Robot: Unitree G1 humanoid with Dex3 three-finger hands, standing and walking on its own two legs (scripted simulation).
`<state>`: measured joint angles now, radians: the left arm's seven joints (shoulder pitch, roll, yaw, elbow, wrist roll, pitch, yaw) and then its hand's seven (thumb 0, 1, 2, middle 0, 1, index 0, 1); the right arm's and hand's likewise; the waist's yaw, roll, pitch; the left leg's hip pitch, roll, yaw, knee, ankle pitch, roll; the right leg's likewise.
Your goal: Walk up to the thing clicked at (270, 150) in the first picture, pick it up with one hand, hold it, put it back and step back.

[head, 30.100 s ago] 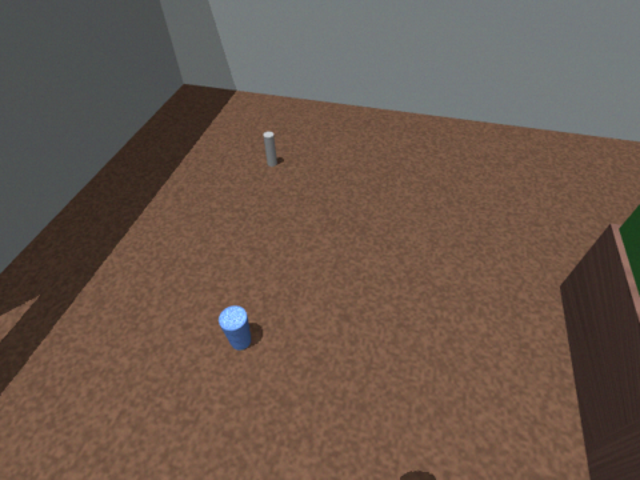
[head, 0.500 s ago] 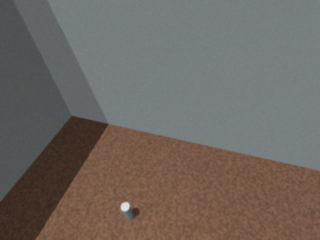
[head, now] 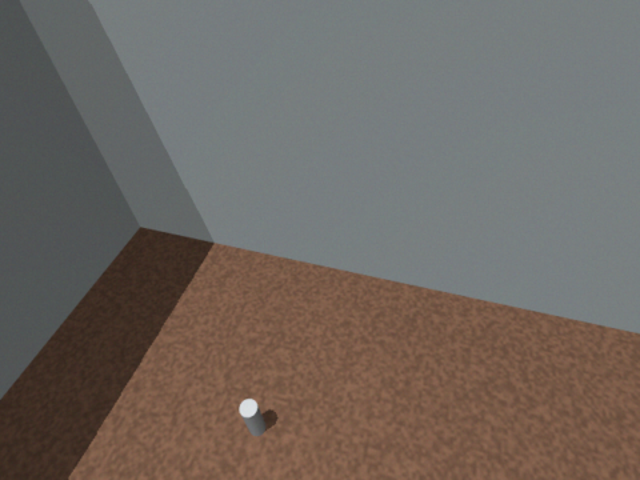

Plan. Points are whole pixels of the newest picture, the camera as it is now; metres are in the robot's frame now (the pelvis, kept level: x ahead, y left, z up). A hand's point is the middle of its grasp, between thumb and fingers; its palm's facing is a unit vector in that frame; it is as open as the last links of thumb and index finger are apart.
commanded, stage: stand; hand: left
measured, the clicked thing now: (253, 418) +0.42 +0.23 -0.69
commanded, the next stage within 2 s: step back in 1.06 s
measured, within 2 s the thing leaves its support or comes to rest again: neither
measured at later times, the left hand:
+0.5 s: hand out of the picture +0.09 +0.24 -0.15, palm faces -0.01 -0.94 -0.34, open 7.4 cm
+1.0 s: hand out of the picture +0.09 +0.24 -0.15, palm faces -0.02 -0.94 -0.34, open 7.4 cm
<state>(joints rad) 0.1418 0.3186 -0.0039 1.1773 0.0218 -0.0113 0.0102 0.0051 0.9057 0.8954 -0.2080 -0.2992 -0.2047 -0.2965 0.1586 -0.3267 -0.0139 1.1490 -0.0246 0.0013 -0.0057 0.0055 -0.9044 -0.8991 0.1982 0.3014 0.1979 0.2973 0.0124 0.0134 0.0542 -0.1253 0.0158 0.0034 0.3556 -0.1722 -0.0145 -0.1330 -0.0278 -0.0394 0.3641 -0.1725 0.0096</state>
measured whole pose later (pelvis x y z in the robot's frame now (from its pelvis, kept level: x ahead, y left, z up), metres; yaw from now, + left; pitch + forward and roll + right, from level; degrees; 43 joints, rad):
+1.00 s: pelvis +0.03 -0.01 +0.00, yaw -1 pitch -2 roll +0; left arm 0.11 0.33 0.00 1.16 0.01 -0.01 0.00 0.00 0.91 0.90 -0.21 -0.30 -0.20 -0.30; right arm 0.12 -0.34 -0.01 1.15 -0.02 -0.01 0.00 0.01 -0.90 -0.90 0.20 0.30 0.20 0.30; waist 0.00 0.01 0.04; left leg -0.08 0.03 0.01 0.30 -0.18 -0.02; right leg -0.10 -0.02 -0.03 0.32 -0.18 0.00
